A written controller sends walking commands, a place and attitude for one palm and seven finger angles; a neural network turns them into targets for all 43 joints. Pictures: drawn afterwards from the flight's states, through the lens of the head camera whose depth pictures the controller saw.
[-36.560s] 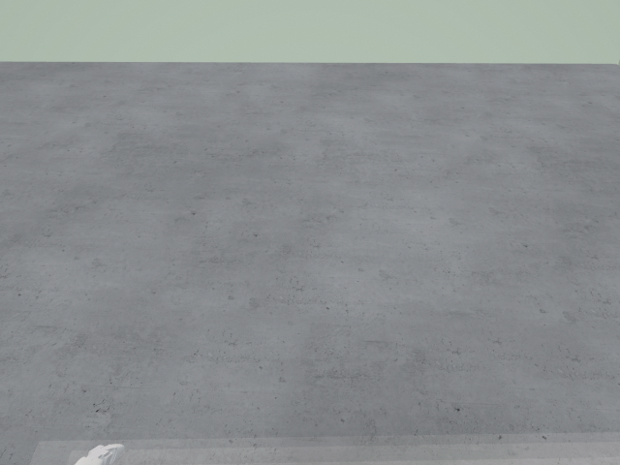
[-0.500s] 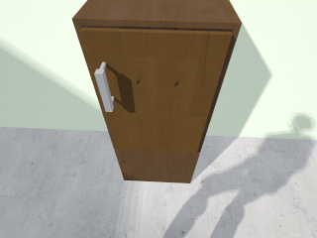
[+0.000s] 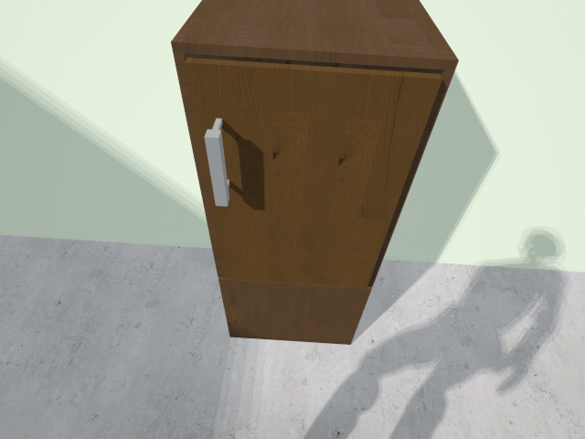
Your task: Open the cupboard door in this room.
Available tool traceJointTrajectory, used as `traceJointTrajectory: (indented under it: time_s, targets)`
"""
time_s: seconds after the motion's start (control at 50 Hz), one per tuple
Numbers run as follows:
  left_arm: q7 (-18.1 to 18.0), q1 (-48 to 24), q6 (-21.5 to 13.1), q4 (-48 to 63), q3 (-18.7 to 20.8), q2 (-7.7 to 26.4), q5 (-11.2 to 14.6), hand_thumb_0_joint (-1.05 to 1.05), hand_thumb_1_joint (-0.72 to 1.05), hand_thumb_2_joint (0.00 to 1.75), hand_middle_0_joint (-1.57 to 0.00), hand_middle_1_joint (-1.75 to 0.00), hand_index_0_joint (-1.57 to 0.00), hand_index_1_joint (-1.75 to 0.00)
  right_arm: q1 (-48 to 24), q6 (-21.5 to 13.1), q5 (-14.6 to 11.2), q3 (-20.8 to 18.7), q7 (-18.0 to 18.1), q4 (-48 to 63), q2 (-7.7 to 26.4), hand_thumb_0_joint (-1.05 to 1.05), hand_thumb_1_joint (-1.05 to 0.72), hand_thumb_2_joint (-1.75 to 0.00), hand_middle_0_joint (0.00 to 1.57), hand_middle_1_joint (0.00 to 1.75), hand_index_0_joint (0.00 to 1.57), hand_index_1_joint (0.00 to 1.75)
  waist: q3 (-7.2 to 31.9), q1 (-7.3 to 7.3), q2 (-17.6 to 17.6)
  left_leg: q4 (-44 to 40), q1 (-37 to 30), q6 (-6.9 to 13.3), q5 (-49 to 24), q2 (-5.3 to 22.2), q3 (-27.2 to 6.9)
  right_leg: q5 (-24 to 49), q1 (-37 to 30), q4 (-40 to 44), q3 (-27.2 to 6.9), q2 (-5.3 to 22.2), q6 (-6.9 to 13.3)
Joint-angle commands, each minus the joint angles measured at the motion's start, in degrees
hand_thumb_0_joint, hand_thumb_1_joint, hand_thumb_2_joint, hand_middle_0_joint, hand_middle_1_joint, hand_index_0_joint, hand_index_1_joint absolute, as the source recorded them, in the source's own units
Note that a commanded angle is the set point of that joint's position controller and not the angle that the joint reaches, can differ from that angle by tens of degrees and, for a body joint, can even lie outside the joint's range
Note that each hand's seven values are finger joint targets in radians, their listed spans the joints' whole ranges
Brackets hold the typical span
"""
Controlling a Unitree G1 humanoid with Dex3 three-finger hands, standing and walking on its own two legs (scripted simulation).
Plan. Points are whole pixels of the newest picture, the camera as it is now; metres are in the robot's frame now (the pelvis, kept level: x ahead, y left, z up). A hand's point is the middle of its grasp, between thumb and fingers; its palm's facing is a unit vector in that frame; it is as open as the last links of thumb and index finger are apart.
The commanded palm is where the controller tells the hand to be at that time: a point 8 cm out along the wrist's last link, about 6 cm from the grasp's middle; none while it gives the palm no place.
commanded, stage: come to a stop and stand still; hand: left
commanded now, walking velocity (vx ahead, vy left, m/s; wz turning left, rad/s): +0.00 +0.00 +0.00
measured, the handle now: (220, 163) +0.55 +0.16 +0.07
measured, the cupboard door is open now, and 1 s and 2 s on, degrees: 0 0 0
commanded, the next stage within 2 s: look again from close up in 0.02 s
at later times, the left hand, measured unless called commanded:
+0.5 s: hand out of the picture +0.02 +0.17 -0.17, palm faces +0.01 -0.98 -0.18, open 7.4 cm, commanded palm none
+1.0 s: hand (176, 369) +0.22 +0.17 -0.02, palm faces +0.01 -1.00 -0.06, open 8.1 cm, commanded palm +0.15 +0.24 -0.03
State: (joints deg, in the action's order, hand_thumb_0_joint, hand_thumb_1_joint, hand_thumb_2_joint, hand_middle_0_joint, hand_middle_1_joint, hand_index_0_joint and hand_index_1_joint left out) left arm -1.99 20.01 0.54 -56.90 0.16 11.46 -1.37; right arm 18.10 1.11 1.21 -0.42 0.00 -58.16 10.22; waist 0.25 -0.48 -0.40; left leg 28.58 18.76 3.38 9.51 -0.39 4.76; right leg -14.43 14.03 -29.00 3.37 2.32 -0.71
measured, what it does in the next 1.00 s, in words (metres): lowers itself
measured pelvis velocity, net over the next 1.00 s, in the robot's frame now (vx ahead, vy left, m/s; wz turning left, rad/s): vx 0.01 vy -0.02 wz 0.01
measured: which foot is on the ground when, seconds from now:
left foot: down 0.00-1.00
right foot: down 0.00-1.00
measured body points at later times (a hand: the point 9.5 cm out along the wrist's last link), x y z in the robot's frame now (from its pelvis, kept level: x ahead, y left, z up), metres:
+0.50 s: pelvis +0.01 +0.00 +0.01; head +0.01 +0.02 +0.46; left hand +0.02 +0.23 -0.16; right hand +0.05 -0.23 -0.14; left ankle +0.07 +0.08 -0.73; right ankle +0.01 -0.14 -0.73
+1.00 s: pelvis +0.01 -0.02 -0.06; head +0.04 -0.01 +0.39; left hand +0.21 +0.23 -0.01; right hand +0.20 -0.27 -0.11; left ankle +0.07 +0.08 -0.73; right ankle +0.02 -0.14 -0.73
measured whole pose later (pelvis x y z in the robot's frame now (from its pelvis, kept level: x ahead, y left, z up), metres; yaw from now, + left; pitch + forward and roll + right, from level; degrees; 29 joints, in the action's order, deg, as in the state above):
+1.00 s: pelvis +0.01 -0.02 -0.06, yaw +0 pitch +10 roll +0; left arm 17.8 21.1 -32.1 -11.3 11.3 12.7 14.6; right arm 10.2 -14.1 -1.2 -2.9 -0.4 -34.7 13.4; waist 7.8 -1.3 -0.8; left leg 55.2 43.4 1.6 21.5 1.4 3.5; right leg -27.8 38.5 -56.6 3.0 1.2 0.6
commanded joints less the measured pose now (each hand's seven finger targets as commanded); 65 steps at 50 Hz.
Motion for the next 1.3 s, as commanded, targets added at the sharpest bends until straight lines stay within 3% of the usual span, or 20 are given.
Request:
traceJointTrajectory:
  time_s: [0.0, 0.64, 0.66, 0.68, 0.7, 0.72, 0.74, 0.76, 0.78, 0.8, 0.82, 0.84, 0.88, 0.92, 0.96, 1.02, 1.12, 1.16, 1.22, 1.28]
  targets:
    - [0.0, 1.91, -1.4, 1.96, 0.62, 5.26, 0.23, 0.0, 0.9, 0.9, -0.2, -0.3, -0.2, -0.3, -0.69, -2.05, -0.31, -1.46, 0.49, 2.71, 7.86, 0.0, -0.9, -0.9, 0.2, 0.3, 0.2, 0.3, -3.38, 0.47, 1.27, -12.16, 1.81, -0.48, 18.15, 7.0, -11.45, -8.48, 1.74, 6.69, -5.31, 2.77, 2.96]
    - [-0.13, 0.38, -2.13, -2.91, -0.02, 5.28, 0.34, 0.0, 0.9, 0.9, -0.2, -0.3, -0.2, -0.3, -3.15, -2.97, -0.75, -0.7, 0.74, -2.85, 7.62, 0.0, -0.9, -0.9, 0.2, 0.3, 0.2, 0.3, -2.82, 0.72, 0.5, -11.71, -4.53, -1.03, 4.35, 6.91, -9.07, 1.71, -2.36, 9.21, -5.08, 4.19, 2.09]
    - [-2.21, 2.91, -1.97, -4.45, -0.63, 4.06, -0.41, 0.0, 0.9, 0.9, -0.2, -0.3, -0.2, -0.3, -6.06, -2.73, -0.98, -0.6, 0.7, 0.94, 7.5, 0.0, -0.9, -0.9, 0.2, 0.3, 0.2, 0.3, -6.95, 1.51, 2.96, -2.69, -2.67, -3.18, 3.13, 6.61, -4.91, 1.77, 1.28, 9.1, -5.63, 5.21, 2.32]
    - [-2.38, -38.63, -14.29, 85.78, 10.41, 19.02, 11.4, 0.0, 0.88, 0.89, -0.2, -0.32, -0.2, -0.32, -3.92, -10.74, -4.44, -1.64, 3.08, 22.4, 14.63, 0.0, -0.9, -0.9, 0.2, 0.3, 0.2, 0.3, 20.64, -6.45, 11.79, -6.77, -21.22, -3.33, -0.24, 0.75, -6.26, 6.41, -1.11, 2.9, 1.51, -1.51, 2.44]
    - [-4.61, -12.65, -12.38, 74.1, 9.79, 16.41, 8.0, 0.0, 0.85, 0.88, -0.2, -0.33, -0.2, -0.33, -7.86, -16.32, -4.44, 0.16, 5.0, 19.18, 11.35, 0.0, -0.9, -0.9, 0.2, 0.3, 0.2, 0.3, 20.66, 1.24, 16.66, -9.17, -21.61, -4.45, 3.64, 4.52, -9.3, -0.69, 1.88, -3.28, 1.89, -2.09, 3.26]
    - [-5.98, 5.35, -5.32, 62.56, 2.35, 2.69, 9.13, 0.0, 0.83, 0.87, -0.21, -0.34, -0.21, -0.34, -8.19, -17.93, -4.64, -0.86, 4.55, 18.89, 8.27, 0.0, -0.9, -0.9, 0.2, 0.3, 0.2, 0.3, 10.67, -0.01, 13.7, -12.26, -10.74, -6.64, 12.65, 4.52, -11.22, -7.15, 7.04, -5.61, 3.24, -2.43, 2.5]
    - [-4.95, 4.16, -5.44, 61.52, -0.33, -2.44, 11.37, 0.0, 0.81, 0.86, -0.21, -0.36, -0.21, -0.36, -6.8, -18.42, -5.07, -0.47, 4.52, 18.54, 9.23, 0.0, -0.9, -0.9, 0.2, 0.3, 0.2, 0.3, 1.72, -1.58, 8.61, -10.6, -5.4, -4.83, 16.59, 3.4, -10.56, -5.4, 9.15, -4.66, 3.18, -2.7, 2.31]
    - [-4.09, -0.53, -8.72, 62.44, 3.38, 1.52, 12.2, 0.0, 0.78, 0.85, -0.21, -0.37, -0.21, -0.37, -8.34, -19.03, -4.46, -1.48, 4.42, 21.06, 11.0, 0.0, -0.9, -0.9, 0.2, 0.3, 0.2, 0.3, -2.8, -2.43, 6.05, -6.6, -0.8, -3.87, 17.5, 2.38, -10.81, -6.43, 11.26, -2.05, 3.24, -2.63, 2.08]
    - [-2.74, 1.32, -12.23, 57.97, 6.63, 3.82, 11.89, 0.0, 0.76, 0.84, -0.21, -0.39, -0.21, -0.39, -8.03, -19.03, -3.3, -2.46, 4.11, 21.29, 12.03, 0.0, -0.9, -0.9, 0.2, 0.3, 0.2, 0.3, -2.13, -3.06, -0.09, -2.26, 1.99, -3.47, 16.36, 1.76, -9.96, -8.61, 14.31, -1.82, 3.24, -2.7, 1.82]
    - [-0.2, 6.95, -15.92, 51.16, 7.2, 1.16, 12.51, 0.0, 0.74, 0.83, -0.21, -0.4, -0.21, -0.4, -8.06, -18.63, -2.49, -2.98, 3.56, 22.37, 11.6, 0.0, -0.9, -0.9, 0.2, 0.3, 0.2, 0.3, -3.01, -1.88, -8.08, 1.45, 6.44, -3.7, 15.78, 1.74, -9.88, -10.8, 18.18, -4.45, 4.35, -3.24, 1.73]
    - [3.14, 12.39, -19.98, 45.85, 8.3, 0.32, 12.75, 0.0, 0.71, 0.82, -0.21, -0.42, -0.21, -0.42, -8.8, -18.5, -2.6, -3.69, 2.64, 24.08, 11.42, 0.0, -0.9, -0.9, 0.2, 0.3, 0.2, 0.3, -1.54, 0.51, -9.19, 5.18, 9.73, -4.11, 13.95, 1.09, -8.36, -11.65, 19.78, -7.14, 4.31, -3.4, 2.07]
    - [6.87, 14.73, -24.72, 43.89, 9.03, -0.64, 13.64, 0.0, 0.69, 0.81, -0.22, -0.43, -0.22, -0.43, -9.42, -18.35, -2.07, -4.17, 1.77, 25.3, 10.87, 0.0, -0.9, -0.9, 0.2, 0.3, 0.2, 0.3, 0.98, 1.57, -12.73, 9.52, 13.48, -4.39, 12.55, 0.95, -7.3, -12.6, 22.69, -11.1, 4.29, -3.53, 2.16]
    - [15.16, 16.34, -33.53, 43.59, 11.45, 1.54, 15.35, 0.0, 0.64, 0.79, -0.22, -0.47, -0.22, -0.47, -11.42, -18.32, -1.84, -5.38, 0.36, 28.22, 11.11, 0.0, -0.9, -0.9, 0.2, 0.3, 0.2, 0.3, 5.24, 3.17, -10.75, 17.28, 18.88, -4.48, 10.65, 0.54, -5.47, -12.94, 26.43, -16.86, 2.19, -3.11, 2.55]
    - [22.91, 15.99, -37.53, 44.25, 16.02, 7.19, 16.54, 0.0, 0.6, 0.77, -0.22, -0.5, -0.22, -0.5, -11.46, -18.55, -2.71, -6.06, -0.72, 31.61, 11.72, 0.0, -0.9, -0.9, 0.2, 0.3, 0.2, 0.3, 8.98, 4.01, -2.93, 21.88, 20.89, -4.02, 8.66, 0.19, -4.81, -10.32, 26.6, -20.55, -0.6, -2.58, 3.21]
    - [26.03, 13.87, -34.58, 52.59, 18.67, 9.67, 19.63, 0.0, 0.55, 0.75, -0.22, -0.53, -0.22, -0.53, -12.96, -18.14, -3.5, -5.82, -0.28, 36.28, 11.74, 0.0, -0.9, -0.9, 0.2, 0.3, 0.2, 0.3, 15.45, 4.78, 1.12, 22.42, 19.95, -3.25, 8.97, 0.02, -4.27, -9.87, 24.89, -21.39, -1.46, -2.54, 2.87]
    - [24.83, 6.35, -30.65, 63.59, 22.66, 12.9, 23.5, 0.0, 0.48, 0.72, -0.23, -0.57, -0.23, -0.57, -10.83, -17.14, -3.67, -5.17, 1.77, 37.59, 10.76, 0.0, -0.9, -0.9, 0.2, 0.3, 0.2, 0.3, 17.27, 3.28, 2.86, 25.47, 21.37, -2.47, 9.25, 0.0, -4.44, -12.24, 23.94, -18.97, -5.7, -2.53, 1.78]
    - [22.65, -4.47, -33.24, 75.67, 18.74, 12.93, 21.39, 0.0, 0.36, 0.67, -0.24, -0.64, -0.24, -0.64, -6.96, -17.2, -2.71, -4.01, 4.16, 34.47, 10.14, 0.0, -0.9, -0.9, 0.2, 0.3, 0.2, 0.3, 16.15, -2.12, 5.73, 29.05, 18.34, -1.3, 2.85, 1.59, -6.36, -1.1, 27.07, -20.89, -5.02, -3.6, 1.55]
    - [24.46, -3.6, -32.55, 71.07, 18.8, 13.15, 21.14, 0.0, 0.32, 0.65, -0.24, -0.68, -0.24, -0.68, -7.02, -17.63, -2.92, -3.74, 4.61, 32.81, 10.27, 0.0, -0.9, -0.9, 0.2, 0.3, 0.2, 0.3, 14.99, -2.63, 6.31, 29.67, 19.39, -1.38, 3.47, 1.74, -6.46, -1.05, 27.78, -20.02, -5.63, -3.3, 1.22]
    - [28.33, -3.19, -28.11, 64.08, 20.62, 15.34, 22.67, 0.0, 0.25, 0.62, -0.25, -0.72, -0.25, -0.72, -7.52, -18.0, -3.65, -3.2, 5.07, 32.2, 11.28, 0.0, -0.9, -0.9, 0.2, 0.3, 0.2, 0.3, 14.34, -1.87, 4.97, 29.09, 20.6, -1.24, 4.22, 1.51, -6.68, -2.62, 25.52, -17.62, -6.99, -3.08, 0.74]
    - [29.96, -0.75, -23.06, 63.18, 24.45, 18.01, 24.36, 0.0, 0.18, 0.59, -0.25, -0.76, -0.25, -0.76, -7.94, -17.8, -4.12, -2.91, 5.3, 33.43, 11.33, 0.0, -0.9, -0.9, 0.2, 0.3, 0.2, 0.3, 18.81, 0.28, 3.53, 26.79, 18.62, -1.2, 2.23, 1.3, -6.29, 0.96, 19.29, -15.4, -7.89, -1.61, -0.53]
